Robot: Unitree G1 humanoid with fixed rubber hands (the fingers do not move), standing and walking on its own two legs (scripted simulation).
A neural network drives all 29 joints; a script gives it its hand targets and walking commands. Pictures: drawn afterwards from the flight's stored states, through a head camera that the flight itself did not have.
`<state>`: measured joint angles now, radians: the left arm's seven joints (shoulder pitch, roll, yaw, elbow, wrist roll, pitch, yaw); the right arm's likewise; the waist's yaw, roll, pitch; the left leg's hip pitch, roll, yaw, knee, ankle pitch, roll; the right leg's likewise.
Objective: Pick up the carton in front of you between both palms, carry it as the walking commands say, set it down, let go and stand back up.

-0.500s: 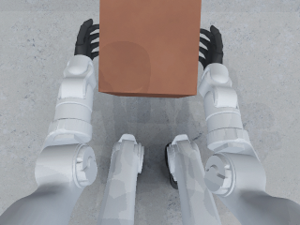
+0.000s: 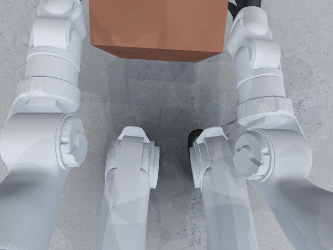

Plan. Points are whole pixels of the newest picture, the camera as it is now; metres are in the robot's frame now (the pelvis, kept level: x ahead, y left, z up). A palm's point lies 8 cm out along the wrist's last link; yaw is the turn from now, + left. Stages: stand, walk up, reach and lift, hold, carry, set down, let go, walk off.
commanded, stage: set down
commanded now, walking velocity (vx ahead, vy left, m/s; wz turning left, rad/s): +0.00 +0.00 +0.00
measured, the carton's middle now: (160, 5) +0.55 +0.05 -0.24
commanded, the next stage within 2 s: none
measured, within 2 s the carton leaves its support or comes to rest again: rests again in 0.38 s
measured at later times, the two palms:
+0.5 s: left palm out of the picture +0.54 +0.19 -0.19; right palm (242, 13) +0.54 -0.11 -0.19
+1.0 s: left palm out of the picture +0.54 +0.20 -0.20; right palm (245, 12) +0.54 -0.11 -0.19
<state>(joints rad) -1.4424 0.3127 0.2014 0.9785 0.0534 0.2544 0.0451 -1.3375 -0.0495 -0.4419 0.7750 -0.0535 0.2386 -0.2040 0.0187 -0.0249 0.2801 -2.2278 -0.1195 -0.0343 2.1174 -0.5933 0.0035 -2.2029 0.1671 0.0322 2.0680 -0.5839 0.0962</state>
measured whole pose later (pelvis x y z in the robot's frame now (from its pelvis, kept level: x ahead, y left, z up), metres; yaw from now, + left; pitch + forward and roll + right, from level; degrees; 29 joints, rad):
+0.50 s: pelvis +0.00 -0.01 -0.03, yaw +1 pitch +35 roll -2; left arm -1.49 0.33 0.18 1.12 0.03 0.20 0.01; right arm -1.38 -0.10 -0.42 0.92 -0.04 0.19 -0.19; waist 0.02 -0.04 0.35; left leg -2.21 -0.09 -0.01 2.23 -0.63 0.01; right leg -2.20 0.15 0.02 2.19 -0.61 0.07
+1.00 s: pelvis +0.00 -0.01 -0.03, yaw +0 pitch +32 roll -3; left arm -1.54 0.33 0.32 1.11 0.15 0.19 -0.09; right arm -1.44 -0.14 -0.48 0.98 -0.10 0.18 -0.08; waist 0.03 -0.06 0.43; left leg -2.19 -0.06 -0.01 2.26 -0.63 0.02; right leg -2.18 0.15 0.00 2.22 -0.61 0.07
